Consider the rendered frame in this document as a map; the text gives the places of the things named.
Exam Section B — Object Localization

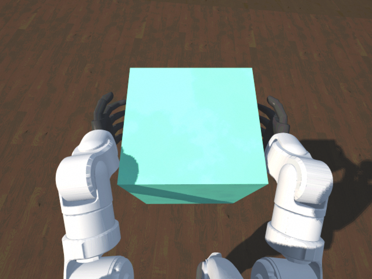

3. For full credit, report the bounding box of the robot right thigh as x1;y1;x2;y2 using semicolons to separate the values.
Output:
202;257;243;279

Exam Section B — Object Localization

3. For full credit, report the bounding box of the robot right shin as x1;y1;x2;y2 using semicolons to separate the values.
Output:
207;252;222;260

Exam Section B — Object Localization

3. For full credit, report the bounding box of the left robot hand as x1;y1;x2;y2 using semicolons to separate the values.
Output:
91;92;126;144

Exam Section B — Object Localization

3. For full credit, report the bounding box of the carton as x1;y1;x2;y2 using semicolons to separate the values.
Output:
117;68;269;204

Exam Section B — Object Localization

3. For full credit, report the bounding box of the robot left forearm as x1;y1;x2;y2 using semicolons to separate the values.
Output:
56;130;121;279

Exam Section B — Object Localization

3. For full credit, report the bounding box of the robot left upper arm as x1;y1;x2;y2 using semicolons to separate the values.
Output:
68;256;134;279

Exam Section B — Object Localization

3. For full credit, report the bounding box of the robot right upper arm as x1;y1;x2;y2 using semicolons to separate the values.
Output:
251;257;317;279

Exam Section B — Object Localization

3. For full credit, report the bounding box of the right robot hand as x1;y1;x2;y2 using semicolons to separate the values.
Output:
257;95;290;151

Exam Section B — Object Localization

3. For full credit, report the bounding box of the robot right forearm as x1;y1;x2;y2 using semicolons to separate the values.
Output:
264;133;333;279

